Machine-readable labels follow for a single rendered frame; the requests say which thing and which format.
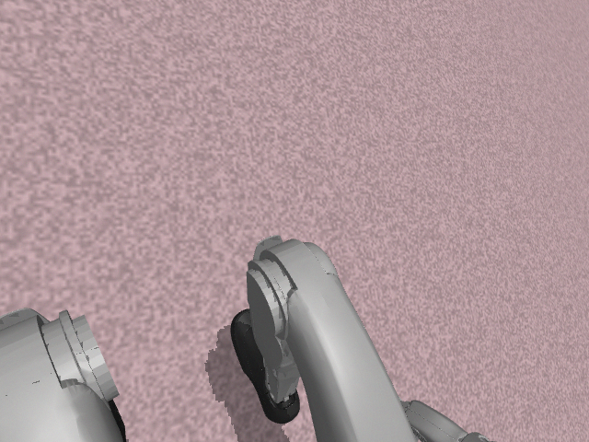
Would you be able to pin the right robot foot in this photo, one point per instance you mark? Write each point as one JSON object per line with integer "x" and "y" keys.
{"x": 251, "y": 361}

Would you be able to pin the left robot foot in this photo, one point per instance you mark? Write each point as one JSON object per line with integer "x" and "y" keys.
{"x": 118, "y": 419}

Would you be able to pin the right robot hand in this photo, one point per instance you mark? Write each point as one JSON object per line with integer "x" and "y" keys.
{"x": 428, "y": 425}

